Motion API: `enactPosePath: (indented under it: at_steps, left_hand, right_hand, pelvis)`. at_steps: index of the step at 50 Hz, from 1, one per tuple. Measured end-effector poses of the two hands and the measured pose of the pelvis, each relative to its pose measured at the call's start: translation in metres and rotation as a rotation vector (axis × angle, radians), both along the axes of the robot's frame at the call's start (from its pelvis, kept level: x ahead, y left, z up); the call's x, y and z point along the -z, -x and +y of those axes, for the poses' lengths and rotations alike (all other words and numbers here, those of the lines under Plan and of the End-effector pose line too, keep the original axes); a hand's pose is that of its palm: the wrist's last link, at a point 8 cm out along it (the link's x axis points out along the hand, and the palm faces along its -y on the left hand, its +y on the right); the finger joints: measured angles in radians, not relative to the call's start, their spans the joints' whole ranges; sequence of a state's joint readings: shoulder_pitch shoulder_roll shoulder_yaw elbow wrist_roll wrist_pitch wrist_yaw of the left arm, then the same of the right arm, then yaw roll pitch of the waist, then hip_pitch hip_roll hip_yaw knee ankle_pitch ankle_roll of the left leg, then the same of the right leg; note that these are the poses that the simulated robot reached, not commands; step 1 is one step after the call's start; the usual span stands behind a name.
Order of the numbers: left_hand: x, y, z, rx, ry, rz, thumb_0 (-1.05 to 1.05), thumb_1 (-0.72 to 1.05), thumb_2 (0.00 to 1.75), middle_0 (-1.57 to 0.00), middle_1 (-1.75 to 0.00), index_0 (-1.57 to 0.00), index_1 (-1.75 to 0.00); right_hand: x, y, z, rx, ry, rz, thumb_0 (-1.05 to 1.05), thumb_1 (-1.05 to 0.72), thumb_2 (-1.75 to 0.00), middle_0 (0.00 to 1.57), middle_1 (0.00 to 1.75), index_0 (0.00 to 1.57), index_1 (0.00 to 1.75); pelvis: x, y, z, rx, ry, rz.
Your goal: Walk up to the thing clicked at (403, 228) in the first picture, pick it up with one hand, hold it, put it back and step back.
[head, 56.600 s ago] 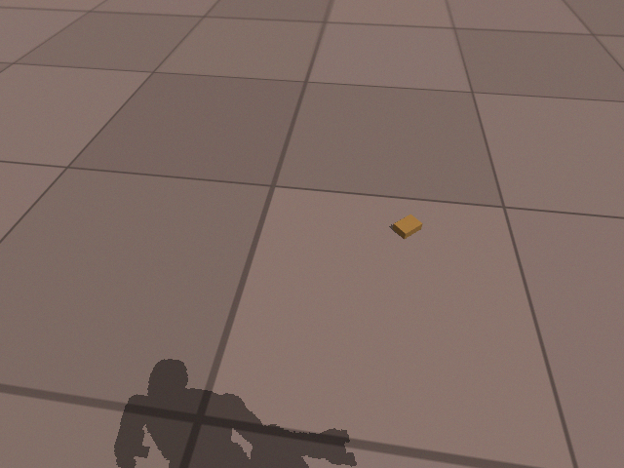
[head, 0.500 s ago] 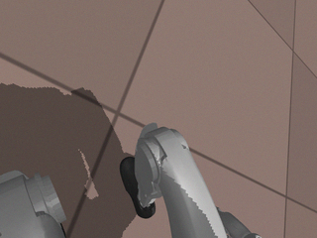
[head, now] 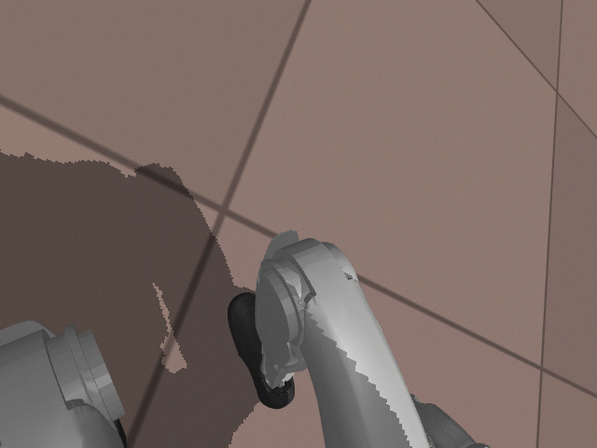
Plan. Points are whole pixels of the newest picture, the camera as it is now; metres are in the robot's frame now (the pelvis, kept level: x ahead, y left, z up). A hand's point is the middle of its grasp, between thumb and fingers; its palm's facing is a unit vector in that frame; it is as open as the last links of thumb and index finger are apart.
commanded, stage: withdraw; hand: left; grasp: from above
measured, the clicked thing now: out of the picture +0.46 +0.39 -0.29
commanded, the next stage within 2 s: home in 0.90 s
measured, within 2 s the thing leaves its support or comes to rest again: neither
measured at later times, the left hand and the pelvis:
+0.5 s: hand out of the picture +0.46 +0.43 -0.10, palm faces -0.41 -0.10 -0.91, open 13.9 cm; pelvis +0.00 +0.00 +0.03, yaw +4 degrees
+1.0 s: hand out of the picture +0.46 +0.39 -0.12, palm faces -0.40 -0.10 -0.91, open 12.3 cm; pelvis -0.01 -0.01 +0.02, yaw +5 degrees
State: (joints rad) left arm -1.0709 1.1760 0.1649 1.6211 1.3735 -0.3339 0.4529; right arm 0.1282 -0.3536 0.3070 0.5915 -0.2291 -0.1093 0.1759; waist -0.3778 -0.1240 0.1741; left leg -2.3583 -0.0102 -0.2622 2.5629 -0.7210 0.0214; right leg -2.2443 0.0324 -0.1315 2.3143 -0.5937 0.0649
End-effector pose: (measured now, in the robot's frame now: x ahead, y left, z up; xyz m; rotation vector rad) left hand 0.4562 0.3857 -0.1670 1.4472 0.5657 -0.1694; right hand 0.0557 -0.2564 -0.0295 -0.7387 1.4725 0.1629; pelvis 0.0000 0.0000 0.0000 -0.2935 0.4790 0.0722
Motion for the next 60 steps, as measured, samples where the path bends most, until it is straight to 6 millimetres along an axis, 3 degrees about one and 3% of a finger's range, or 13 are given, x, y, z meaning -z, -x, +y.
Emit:
enactPosePath:
  at_steps: [6,10,16,23,31,39,50,55,60]
  left_hand:
    - [-0.003,-0.002,0.002,0.003,-0.002,-0.014,0.00,-0.33,0.85,-0.21,-0.90,-0.23,-0.88]
    - [-0.015,-0.009,0.008,-0.016,-0.019,-0.065,0.00,-0.38,0.89,-0.19,-0.93,-0.20,-0.91]
    - [-0.055,-0.021,0.023,-0.073,-0.074,-0.135,0.00,-0.45,0.94,-0.14,-0.97,-0.15,-0.96]
    - [-0.111,-0.016,0.040,-0.117,-0.108,-0.060,0.00,-0.49,0.98,-0.11,-0.99,-0.12,-0.99]
    - [-0.150,-0.004,0.033,-0.055,-0.035,0.053,0.00,-0.43,0.93,-0.17,-0.93,-0.17,-0.93]
    - [-0.143,0.002,0.019,0.052,0.028,0.041,0.00,-0.32,0.85,-0.26,-0.83,-0.26,-0.83]
    - [-0.102,-0.003,0.009,0.041,-0.023,-0.053,0.00,-0.22,0.78,-0.34,-0.74,-0.35,-0.74]
    - [-0.106,-0.008,0.019,-0.027,-0.067,-0.083,0.00,-0.18,0.78,-0.33,-0.71,-0.34,-0.71]
    - [-0.122,-0.004,0.029,-0.095,-0.068,-0.067,0.00,-0.09,0.83,-0.29,-0.65,-0.29,-0.66]
  right_hand:
    - [-0.001,-0.003,-0.001,-0.008,0.003,-0.002,-0.01,-0.90,-0.89,0.20,0.30,0.21,0.31]
    - [-0.002,-0.006,-0.002,-0.005,0.003,-0.007,-0.01,-0.90,-0.89,0.20,0.30,0.21,0.31]
    - [-0.002,-0.014,-0.005,0.032,-0.021,-0.037,0.00,-0.91,-0.90,0.20,0.30,0.21,0.31]
    - [0.000,-0.030,-0.006,0.098,-0.051,-0.072,0.00,-0.91,-0.90,0.20,0.30,0.20,0.30]
    - [-0.013,-0.040,-0.011,0.109,-0.019,-0.079,0.00,-0.91,-0.90,0.20,0.30,0.20,0.31]
    - [-0.018,-0.032,-0.022,0.093,0.051,-0.067,-0.01,-0.91,-0.90,0.20,0.30,0.20,0.30]
    - [0.008,-0.010,-0.015,0.118,0.027,-0.042,0.00,-0.90,-0.89,0.20,0.30,0.20,0.30]
    - [0.015,-0.002,-0.009,0.156,-0.004,-0.037,0.00,-0.90,-0.89,0.20,0.30,0.20,0.30]
    - [0.011,-0.003,-0.004,0.194,-0.031,-0.025,0.00,-0.89,-0.89,0.20,0.30,0.20,0.30]
  pelvis:
    - [-0.001,-0.001,0.000,-0.002,0.000,0.003]
    - [-0.001,-0.002,-0.001,-0.004,-0.003,0.013]
    - [-0.006,-0.006,-0.001,-0.012,-0.006,0.056]
    - [-0.024,-0.004,0.000,-0.036,-0.023,0.099]
    - [-0.051,0.004,0.000,-0.060,-0.041,0.113]
    - [-0.048,0.009,-0.003,-0.062,-0.050,0.092]
    - [-0.021,0.009,-0.005,-0.052,-0.054,0.077]
    - [-0.018,0.007,-0.005,-0.050,-0.053,0.094]
    - [-0.030,0.004,-0.004,-0.054,-0.053,0.124]
